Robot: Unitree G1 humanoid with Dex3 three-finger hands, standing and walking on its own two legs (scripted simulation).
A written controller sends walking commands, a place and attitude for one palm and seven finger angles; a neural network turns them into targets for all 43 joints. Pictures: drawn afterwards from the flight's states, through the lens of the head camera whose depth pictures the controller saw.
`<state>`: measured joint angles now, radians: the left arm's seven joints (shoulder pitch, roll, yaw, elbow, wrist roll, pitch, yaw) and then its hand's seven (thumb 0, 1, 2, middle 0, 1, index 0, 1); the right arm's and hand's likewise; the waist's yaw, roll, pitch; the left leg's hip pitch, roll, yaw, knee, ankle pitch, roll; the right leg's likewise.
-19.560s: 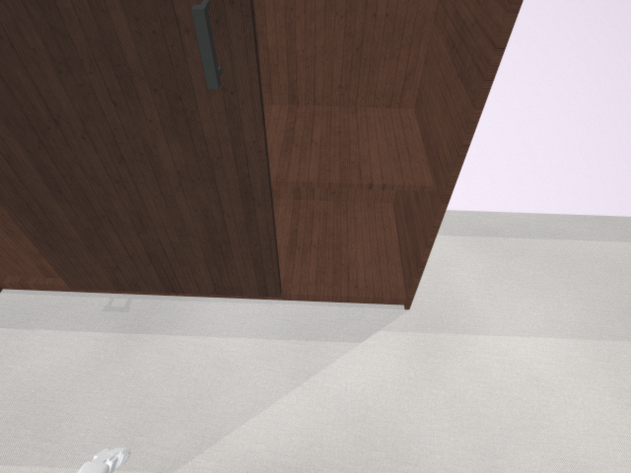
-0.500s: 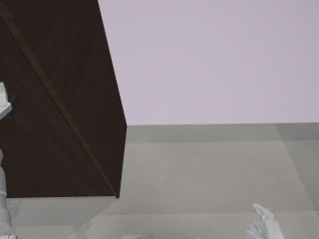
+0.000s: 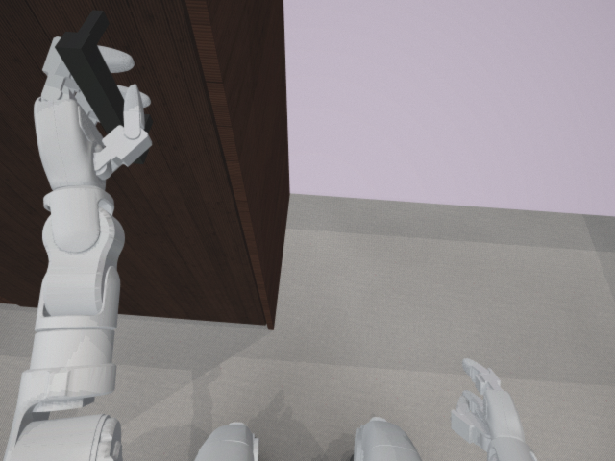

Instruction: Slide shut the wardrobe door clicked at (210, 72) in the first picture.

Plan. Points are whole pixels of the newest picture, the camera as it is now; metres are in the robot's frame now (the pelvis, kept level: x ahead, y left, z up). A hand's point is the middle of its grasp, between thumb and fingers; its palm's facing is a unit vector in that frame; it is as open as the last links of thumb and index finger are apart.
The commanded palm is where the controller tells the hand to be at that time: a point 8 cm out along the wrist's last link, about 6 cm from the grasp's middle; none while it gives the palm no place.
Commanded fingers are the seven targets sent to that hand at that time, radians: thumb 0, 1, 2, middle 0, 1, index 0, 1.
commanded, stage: stop walking and hold the door there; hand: left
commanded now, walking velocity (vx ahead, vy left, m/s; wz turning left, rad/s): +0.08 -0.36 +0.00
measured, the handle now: (117, 93) +0.43 +0.23 +0.20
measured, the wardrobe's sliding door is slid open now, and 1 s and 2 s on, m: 0.00 0.00 0.00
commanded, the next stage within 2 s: loosen the grip on the handle in 0.76 s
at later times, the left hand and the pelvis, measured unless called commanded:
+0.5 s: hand (137, 132) +0.39 +0.20 +0.19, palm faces +0.23 -0.97 -0.09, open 5.9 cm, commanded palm +0.36 +0.22 +0.18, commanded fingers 0.00 0.90 0.90 -0.45 -1.40 -0.45 -1.40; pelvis +0.00 +0.02 +0.02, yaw -1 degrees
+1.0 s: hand (119, 124) +0.39 +0.22 +0.20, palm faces +0.23 -0.97 -0.04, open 6.9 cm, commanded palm +0.35 +0.25 +0.19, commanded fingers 0.00 -0.07 0.43 -0.45 -1.40 -0.45 -1.40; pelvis +0.00 +0.02 +0.02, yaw +0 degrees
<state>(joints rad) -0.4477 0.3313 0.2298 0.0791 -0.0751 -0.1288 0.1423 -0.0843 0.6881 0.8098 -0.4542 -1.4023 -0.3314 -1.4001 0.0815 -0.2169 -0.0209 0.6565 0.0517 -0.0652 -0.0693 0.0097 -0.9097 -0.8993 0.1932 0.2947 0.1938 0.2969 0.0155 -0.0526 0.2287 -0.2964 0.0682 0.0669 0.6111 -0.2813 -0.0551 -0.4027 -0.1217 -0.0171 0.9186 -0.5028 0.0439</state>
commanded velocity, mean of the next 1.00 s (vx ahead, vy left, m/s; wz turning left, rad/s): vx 0.00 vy -0.06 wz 0.00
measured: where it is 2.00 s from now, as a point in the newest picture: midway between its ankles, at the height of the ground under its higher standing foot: outside the picture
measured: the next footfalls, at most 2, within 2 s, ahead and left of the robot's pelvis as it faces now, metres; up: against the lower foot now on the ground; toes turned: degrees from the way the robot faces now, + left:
right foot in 0.08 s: +0.05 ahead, -0.09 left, +0.00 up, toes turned -2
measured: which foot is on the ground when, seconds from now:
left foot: down 0.00-1.00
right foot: up 0.00-0.06, down 0.08-1.00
